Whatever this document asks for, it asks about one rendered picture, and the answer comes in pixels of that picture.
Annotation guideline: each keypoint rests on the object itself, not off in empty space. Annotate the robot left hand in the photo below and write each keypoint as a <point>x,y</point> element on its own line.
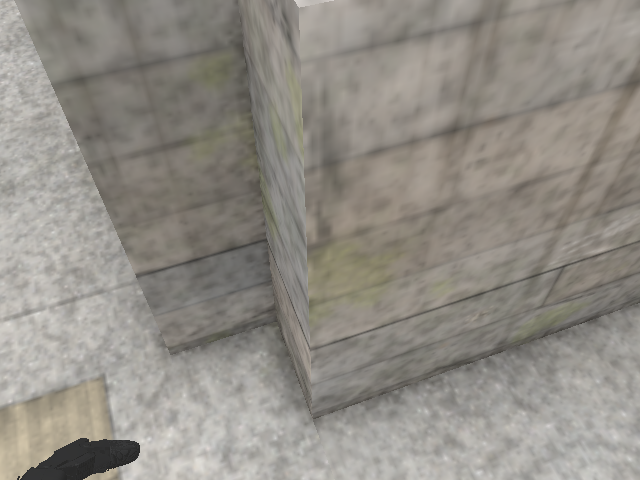
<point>81,458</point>

